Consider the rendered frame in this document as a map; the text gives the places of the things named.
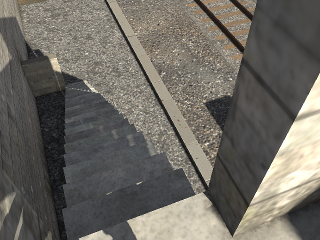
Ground stairs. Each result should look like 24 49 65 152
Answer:
62 80 196 240

